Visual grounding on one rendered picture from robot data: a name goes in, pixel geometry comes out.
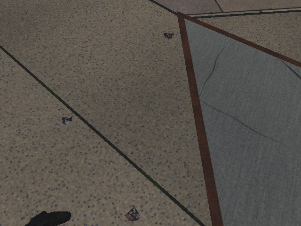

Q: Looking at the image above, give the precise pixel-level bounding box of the left robot hand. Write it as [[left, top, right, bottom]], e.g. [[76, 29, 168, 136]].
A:
[[24, 211, 71, 226]]

